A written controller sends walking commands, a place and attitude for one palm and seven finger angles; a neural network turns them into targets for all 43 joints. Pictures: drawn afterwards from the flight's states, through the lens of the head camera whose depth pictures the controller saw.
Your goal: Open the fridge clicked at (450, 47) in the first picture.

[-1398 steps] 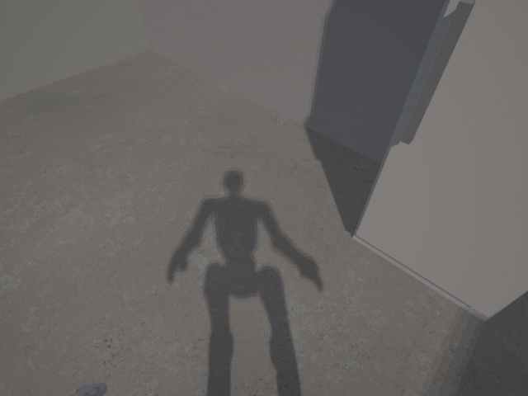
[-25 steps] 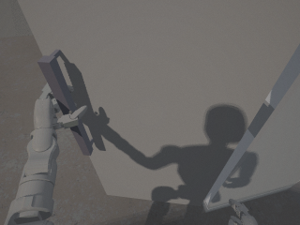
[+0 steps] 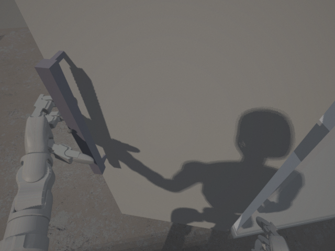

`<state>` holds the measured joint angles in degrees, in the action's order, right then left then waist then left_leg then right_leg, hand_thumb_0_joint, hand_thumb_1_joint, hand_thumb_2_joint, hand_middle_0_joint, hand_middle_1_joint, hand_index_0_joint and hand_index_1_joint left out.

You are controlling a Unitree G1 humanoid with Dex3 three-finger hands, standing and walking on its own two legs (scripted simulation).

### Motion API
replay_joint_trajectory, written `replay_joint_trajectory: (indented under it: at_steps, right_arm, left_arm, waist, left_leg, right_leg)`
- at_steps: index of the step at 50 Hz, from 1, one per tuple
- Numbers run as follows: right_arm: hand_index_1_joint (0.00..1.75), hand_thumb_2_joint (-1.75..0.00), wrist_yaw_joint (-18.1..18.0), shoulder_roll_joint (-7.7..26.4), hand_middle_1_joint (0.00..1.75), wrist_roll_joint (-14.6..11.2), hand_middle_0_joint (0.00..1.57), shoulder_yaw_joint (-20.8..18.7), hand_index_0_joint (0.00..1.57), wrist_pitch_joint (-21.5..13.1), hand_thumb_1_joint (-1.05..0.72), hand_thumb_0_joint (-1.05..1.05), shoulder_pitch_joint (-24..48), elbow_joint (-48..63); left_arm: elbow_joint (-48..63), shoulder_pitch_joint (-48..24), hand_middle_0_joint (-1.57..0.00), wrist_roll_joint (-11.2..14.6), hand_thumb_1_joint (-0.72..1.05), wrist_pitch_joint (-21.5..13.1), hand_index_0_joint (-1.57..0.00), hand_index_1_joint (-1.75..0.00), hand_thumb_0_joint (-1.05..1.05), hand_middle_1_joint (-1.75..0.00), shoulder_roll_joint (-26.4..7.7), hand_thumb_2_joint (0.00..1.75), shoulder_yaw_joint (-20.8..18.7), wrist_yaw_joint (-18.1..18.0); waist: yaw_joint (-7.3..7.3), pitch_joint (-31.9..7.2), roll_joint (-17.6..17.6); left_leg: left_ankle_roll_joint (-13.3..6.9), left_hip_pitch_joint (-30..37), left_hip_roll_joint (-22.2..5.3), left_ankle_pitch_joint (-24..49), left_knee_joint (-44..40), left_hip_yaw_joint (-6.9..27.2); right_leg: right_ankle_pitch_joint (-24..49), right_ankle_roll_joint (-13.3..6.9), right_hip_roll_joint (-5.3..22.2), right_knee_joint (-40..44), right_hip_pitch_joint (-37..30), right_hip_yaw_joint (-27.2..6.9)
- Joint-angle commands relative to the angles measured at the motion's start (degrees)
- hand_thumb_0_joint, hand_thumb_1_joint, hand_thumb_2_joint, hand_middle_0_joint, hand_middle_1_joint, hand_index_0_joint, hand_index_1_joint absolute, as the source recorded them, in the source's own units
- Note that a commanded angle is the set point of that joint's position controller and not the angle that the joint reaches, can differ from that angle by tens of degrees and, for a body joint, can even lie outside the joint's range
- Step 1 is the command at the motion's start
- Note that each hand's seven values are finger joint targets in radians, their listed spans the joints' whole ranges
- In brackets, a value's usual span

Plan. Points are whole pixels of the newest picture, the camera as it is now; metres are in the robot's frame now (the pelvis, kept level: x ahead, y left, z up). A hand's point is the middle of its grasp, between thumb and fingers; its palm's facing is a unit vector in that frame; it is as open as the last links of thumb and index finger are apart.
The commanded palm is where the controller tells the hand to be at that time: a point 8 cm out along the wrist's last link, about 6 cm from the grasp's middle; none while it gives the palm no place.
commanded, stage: slip the hand off the handle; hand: left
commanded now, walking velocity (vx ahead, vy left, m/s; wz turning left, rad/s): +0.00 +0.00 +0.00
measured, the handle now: (84, 125) +0.38 +0.24 +0.10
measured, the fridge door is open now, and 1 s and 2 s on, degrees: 71 71 71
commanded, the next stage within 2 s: draw the hand back to the body in 1.68 s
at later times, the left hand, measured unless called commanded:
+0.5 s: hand (38, 131) +0.33 +0.33 +0.12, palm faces +0.32 -0.92 -0.23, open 14.7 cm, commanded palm +0.30 +0.37 +0.13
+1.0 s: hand (21, 160) +0.26 +0.33 +0.12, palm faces +0.33 -0.91 -0.25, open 14.7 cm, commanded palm +0.22 +0.36 +0.13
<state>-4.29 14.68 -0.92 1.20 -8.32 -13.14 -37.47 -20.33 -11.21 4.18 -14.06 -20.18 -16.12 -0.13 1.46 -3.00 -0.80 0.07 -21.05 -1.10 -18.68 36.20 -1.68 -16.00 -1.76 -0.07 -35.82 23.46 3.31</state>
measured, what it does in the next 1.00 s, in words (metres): stands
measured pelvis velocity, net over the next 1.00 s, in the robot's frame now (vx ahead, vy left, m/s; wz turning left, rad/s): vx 0.00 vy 0.03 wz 0.02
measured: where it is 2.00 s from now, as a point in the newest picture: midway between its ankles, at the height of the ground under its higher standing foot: outside the picture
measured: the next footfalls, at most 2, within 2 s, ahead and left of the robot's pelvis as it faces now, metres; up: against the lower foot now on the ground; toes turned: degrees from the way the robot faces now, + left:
none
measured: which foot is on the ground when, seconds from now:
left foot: down 0.00-1.00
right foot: down 0.00-1.00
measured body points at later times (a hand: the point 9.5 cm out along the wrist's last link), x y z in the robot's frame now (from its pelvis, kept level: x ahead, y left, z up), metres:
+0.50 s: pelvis +0.01 +0.03 -0.01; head +0.03 +0.03 +0.44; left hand +0.31 +0.38 +0.13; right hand +0.15 -0.22 -0.10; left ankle +0.00 +0.12 -0.73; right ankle +0.03 -0.10 -0.72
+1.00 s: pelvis +0.00 +0.03 -0.01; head +0.00 +0.04 +0.44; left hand +0.23 +0.37 +0.13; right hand +0.18 -0.20 -0.09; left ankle +0.00 +0.12 -0.73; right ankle +0.03 -0.10 -0.72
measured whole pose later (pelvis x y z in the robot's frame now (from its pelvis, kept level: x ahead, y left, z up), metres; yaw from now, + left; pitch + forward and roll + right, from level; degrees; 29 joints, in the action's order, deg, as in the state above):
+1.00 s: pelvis +0.00 +0.03 -0.01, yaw +1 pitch +4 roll -2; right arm -4.7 13.4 -1.0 2.1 -8.3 -14.1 -35.4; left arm -6.2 5.5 9.8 -13.2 -23.2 -22.6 8.3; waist 2.9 -5.3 -1.1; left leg -2.0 -24.3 0.1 -22.2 42.6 -1.1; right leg -17.9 0.5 1.2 -38.9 24.8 3.7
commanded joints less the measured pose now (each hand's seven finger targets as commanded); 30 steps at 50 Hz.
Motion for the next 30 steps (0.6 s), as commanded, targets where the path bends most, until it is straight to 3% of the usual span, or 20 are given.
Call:
replay_joint_trajectory:
  at_steps: [1,2,5,7,13,16,17,18,20,22,23,26,27,30]
  right_arm:
    - [0.3,-0.9,-0.89,7.61,0.3,-0.65,0.2,-3.03,0.2,-1.79,-0.9,0.0,2.58,7.3]
    - [0.3,-0.9,-1.08,7.73,0.3,-0.53,0.2,-3.19,0.2,-1.54,-0.9,0.0,2.86,7.25]
    - [0.3,-0.9,-1.15,7.34,0.3,-0.47,0.2,-3.03,0.2,-1.57,-0.9,0.0,2.53,7.47]
    - [0.3,-0.9,-1.22,7.46,0.3,-0.25,0.2,-3.15,0.2,-1.62,-0.9,0.0,2.26,6.97]
    - [0.3,-0.9,-1.21,8.23,0.3,-0.91,0.2,-3.25,0.2,-1.16,-0.9,0.0,0.86,6.77]
    - [0.3,-0.9,-1.62,8.6,0.3,-1.21,0.2,-3.24,0.2,-0.87,-0.9,0.0,1.0,7.24]
    - [0.3,-0.9,-1.75,8.78,0.3,-1.08,0.2,-3.43,0.2,-0.61,-0.9,0.0,0.97,7.07]
    - [0.3,-0.9,-1.54,8.5,0.3,-0.79,0.2,-3.29,0.2,-0.68,-0.9,0.0,0.5,7.6]
    - [0.3,-0.9,-1.39,8.42,0.3,-0.38,0.2,-3.47,0.2,-0.71,-0.9,0.0,0.2,7.76]
    - [0.3,-0.9,-1.49,8.58,0.3,-0.17,0.2,-3.37,0.2,-0.39,-0.9,0.0,0.06,7.33]
    - [0.3,-0.9,-1.33,8.24,0.3,-0.12,0.2,-3.23,0.2,-0.38,-0.9,0.0,-0.09,7.42]
    - [0.3,-0.9,-1.61,8.74,0.3,-0.37,0.2,-3.19,0.2,-0.27,-0.9,0.0,-0.14,6.94]
    - [0.3,-0.9,-1.84,8.99,0.3,-0.34,0.2,-3.24,0.2,0.05,-0.9,0.0,-0.24,6.49]
    - [0.3,-0.9,-1.5,8.72,0.3,-0.7,0.2,-3.24,0.2,-0.26,-0.9,0.0,-0.01,8.28]
  left_arm:
    - [9.36,-18.45,-0.25,0.72,-0.55,-3.32,-0.25,-1.15,0.0,-1.15,-17.55,0.2,-7.94,1.21]
    - [10.55,-18.84,-0.25,0.95,-0.55,-3.71,-0.25,-1.15,0.0,-1.15,-19.09,0.2,-9.78,1.46]
    - [12.16,-20.43,-0.25,1.9,-0.55,-5.01,-0.25,-1.15,0.0,-1.15,-18.67,0.2,-9.13,3.6]
    - [13.22,-21.0,-0.25,2.11,-0.55,-6.19,-0.25,-1.15,0.0,-1.15,-18.5,0.2,-8.96,4.68]
    - [6.52,-16.45,-0.25,3.84,-0.55,-4.31,-0.25,-1.15,0.0,-1.15,-17.46,0.2,-8.52,8.14]
    - [5.69,-18.28,-0.25,4.69,-0.55,-2.77,-0.25,-1.15,0.0,-1.15,-19.65,0.2,-10.19,9.08]
    - [6.68,-17.82,-0.25,4.32,-0.55,-3.07,-0.25,-1.15,0.0,-1.15,-22.25,0.2,-12.87,8.56]
    - [7.71,-17.76,-0.25,4.07,-0.55,-3.33,-0.25,-1.15,0.0,-1.15,-20.69,0.2,-11.35,8.76]
    - [9.55,-16.76,-0.25,3.99,-0.55,-4.34,-0.25,-1.15,0.0,-1.15,-23.12,0.2,-13.85,8.49]
    - [9.87,-17.48,-0.25,3.66,-0.55,-5.76,-0.25,-1.15,0.0,-1.15,-25.3,0.2,-15.78,8.03]
    - [9.24,-17.59,-0.25,3.66,-0.55,-6.01,-0.25,-1.15,0.0,-1.15,-22.93,0.2,-13.57,8.39]
    - [6.39,-19.48,-0.25,4.3,-0.55,-6.01,-0.25,-1.15,0.0,-1.15,-24.33,0.2,-14.44,9.48]
    - [5.28,-20.03,-0.25,4.16,-0.55,-5.85,-0.25,-1.15,0.0,-1.15,-25.61,0.2,-15.62,9.71]
    - [6.19,-13.64,-0.25,5.18,-0.55,-4.26,-0.25,-1.15,0.0,-1.15,-21.57,0.2,-12.23,11.94]
  waist:
    - [-0.64,-12.07,1.75]
    - [-0.31,-12.2,-0.12]
    - [-0.54,-16.18,-3.17]
    - [-0.86,-16.41,-5.27]
    - [-0.88,-13.19,-2.79]
    - [-0.81,-11.96,-1.27]
    - [-0.1,-12.56,-1.9]
    - [-0.18,-14.91,-2.54]
    - [0.36,-16.84,-3.79]
    - [0.2,-15.58,-3.88]
    - [-0.33,-16.04,-5.02]
    - [-1.15,-13.57,-5.06]
    - [-0.92,-12.98,-5.1]
    - [0.0,-14.84,-6.36]
  left_leg:
    - [-1.8,-0.64,1.82,10.63,-3.14,-0.79]
    - [-1.9,-0.03,1.7,11.57,-2.91,-0.81]
    - [-1.75,2.21,1.82,14.29,-1.95,-0.35]
    - [-1.72,3.69,1.54,17.01,-1.11,0.12]
    - [-1.11,1.84,1.2,16.03,-1.33,1.46]
    - [-1.03,0.3,1.22,12.81,-1.95,1.85]
    - [-1.03,0.53,1.06,14.34,-1.82,1.97]
    - [-0.97,1.49,1.26,16.2,-1.59,2.1]
    - [-0.78,2.53,1.17,18.27,-0.88,2.24]
    - [-0.59,1.92,0.84,18.57,-0.68,2.69]
    - [-0.56,2.52,0.97,17.93,-0.6,2.59]
    - [-0.25,1.39,0.79,14.69,-0.75,3.27]
    - [-0.36,0.7,0.72,14.05,-0.81,3.31]
    - [-0.04,1.66,0.81,15.34,-0.86,3.59]
  right_leg:
    - [10.55,1.24,0.89,4.72,-8.39,-3.65]
    - [11.66,1.14,0.92,4.38,-8.62,-3.73]
    - [13.93,0.72,0.36,2.98,-8.51,-3.13]
    - [15.72,0.43,0.12,2.16,-7.15,-2.66]
    - [13.37,0.25,-0.24,1.84,-4.16,-1.33]
    - [10.27,0.34,-0.16,2.34,-3.33,-1.17]
    - [10.93,0.09,-0.23,2.02,-4.1,-1.2]
    - [12.37,0.09,-0.29,1.33,-4.67,-1.0]
    - [13.32,0.08,-0.54,0.7,-4.51,-0.98]
    - [12.41,-0.03,-0.77,0.38,-3.86,-0.82]
    - [11.55,0.06,-0.87,0.27,-2.76,-0.76]
    - [8.33,0.02,-0.98,0.54,-0.34,-0.56]
    - [7.81,-0.1,-0.9,0.77,-0.48,-0.7]
    - [8.12,-0.24,-0.9,0.35,-0.96,-0.26]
